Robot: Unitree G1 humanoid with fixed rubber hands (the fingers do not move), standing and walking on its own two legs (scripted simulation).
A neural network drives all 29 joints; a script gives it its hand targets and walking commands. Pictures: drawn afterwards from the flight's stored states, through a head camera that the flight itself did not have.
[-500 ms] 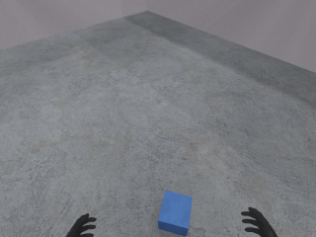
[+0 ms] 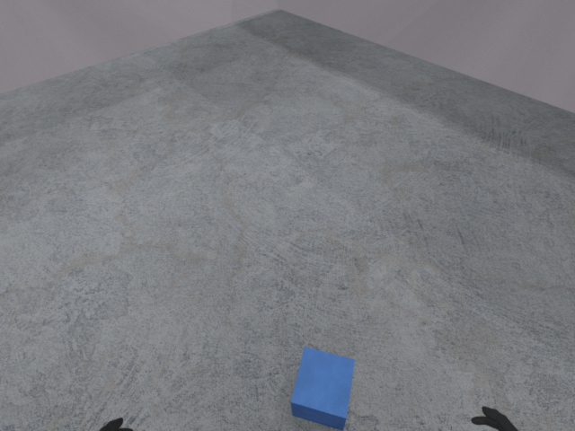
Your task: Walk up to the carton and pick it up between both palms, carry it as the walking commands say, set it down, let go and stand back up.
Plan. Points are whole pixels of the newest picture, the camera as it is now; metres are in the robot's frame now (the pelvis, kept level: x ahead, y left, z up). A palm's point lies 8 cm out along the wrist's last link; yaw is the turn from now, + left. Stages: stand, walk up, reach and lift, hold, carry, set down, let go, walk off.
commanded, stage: stand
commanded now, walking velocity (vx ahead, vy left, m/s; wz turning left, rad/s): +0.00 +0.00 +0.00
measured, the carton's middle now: (323, 387) +0.41 -0.05 -0.70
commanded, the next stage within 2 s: none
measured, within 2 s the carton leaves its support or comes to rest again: neither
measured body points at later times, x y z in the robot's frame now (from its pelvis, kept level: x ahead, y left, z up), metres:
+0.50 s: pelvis -0.01 +0.00 +0.01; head -0.01 -0.02 +0.46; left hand +0.10 +0.31 -0.10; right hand +0.10 -0.30 -0.11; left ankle -0.05 +0.13 -0.74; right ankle -0.02 -0.09 -0.74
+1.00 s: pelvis -0.02 +0.00 +0.01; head -0.02 -0.01 +0.46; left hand +0.08 +0.32 -0.10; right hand +0.08 -0.31 -0.11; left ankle -0.05 +0.13 -0.74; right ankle -0.02 -0.09 -0.74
